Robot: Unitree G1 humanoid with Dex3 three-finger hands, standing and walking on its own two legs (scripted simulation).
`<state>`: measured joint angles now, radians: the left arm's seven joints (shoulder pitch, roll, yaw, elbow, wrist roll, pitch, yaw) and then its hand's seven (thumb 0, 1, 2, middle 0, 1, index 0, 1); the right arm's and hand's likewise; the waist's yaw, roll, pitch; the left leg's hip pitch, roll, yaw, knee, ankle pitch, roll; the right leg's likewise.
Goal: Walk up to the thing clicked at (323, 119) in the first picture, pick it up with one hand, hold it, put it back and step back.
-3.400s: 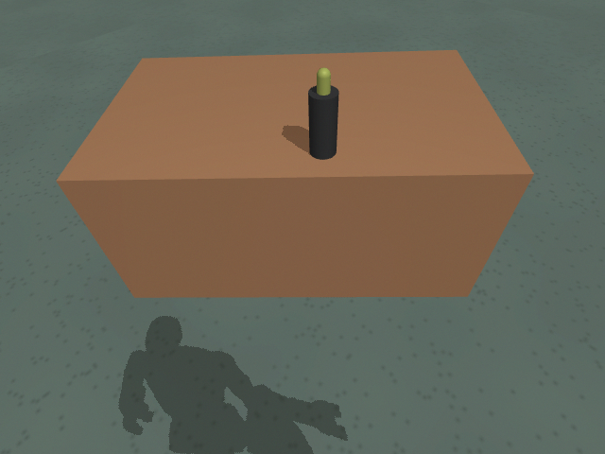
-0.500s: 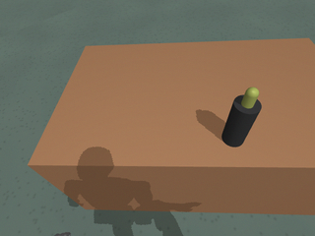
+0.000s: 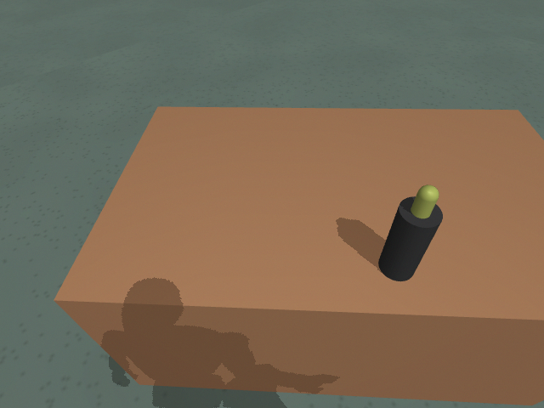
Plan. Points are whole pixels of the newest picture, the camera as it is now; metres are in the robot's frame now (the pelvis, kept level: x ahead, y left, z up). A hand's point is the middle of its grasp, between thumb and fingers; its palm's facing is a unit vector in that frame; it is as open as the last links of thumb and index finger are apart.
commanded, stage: walk up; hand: right
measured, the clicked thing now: (411, 232) +0.48 -0.24 -0.06
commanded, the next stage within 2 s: stand in 0.50 s
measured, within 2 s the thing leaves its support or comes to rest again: neither
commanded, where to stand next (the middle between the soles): +0.05 -0.02 m, yaw +0 degrees
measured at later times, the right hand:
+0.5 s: hand out of the picture +0.10 -0.25 -0.15, palm faces -0.04 +0.94 -0.34, open 7.4 cm
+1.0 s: hand out of the picture +0.11 -0.24 -0.16, palm faces -0.05 +0.94 -0.33, open 7.4 cm
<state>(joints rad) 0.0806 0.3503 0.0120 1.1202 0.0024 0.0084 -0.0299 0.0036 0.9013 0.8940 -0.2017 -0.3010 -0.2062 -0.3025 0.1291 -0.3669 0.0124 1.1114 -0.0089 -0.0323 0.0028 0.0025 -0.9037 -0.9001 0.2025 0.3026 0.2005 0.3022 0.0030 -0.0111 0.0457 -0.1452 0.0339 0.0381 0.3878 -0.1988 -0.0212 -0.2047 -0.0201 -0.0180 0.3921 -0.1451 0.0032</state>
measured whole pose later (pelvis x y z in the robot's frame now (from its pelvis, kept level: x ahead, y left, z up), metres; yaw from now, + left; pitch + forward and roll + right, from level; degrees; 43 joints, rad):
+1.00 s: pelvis +0.03 +0.00 +0.01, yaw +1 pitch -2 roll +0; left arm 0.07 0.35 0.00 1.15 0.01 -0.01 -0.01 0.00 0.90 0.89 -0.20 -0.30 -0.21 -0.30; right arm 0.10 -0.35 0.01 1.15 -0.01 -0.01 0.01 0.00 -0.90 -0.90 0.20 0.30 0.20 0.30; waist -0.01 0.00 0.05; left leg -0.08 0.02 0.02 0.30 -0.18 -0.02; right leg -0.14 -0.03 -0.04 0.32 -0.15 0.01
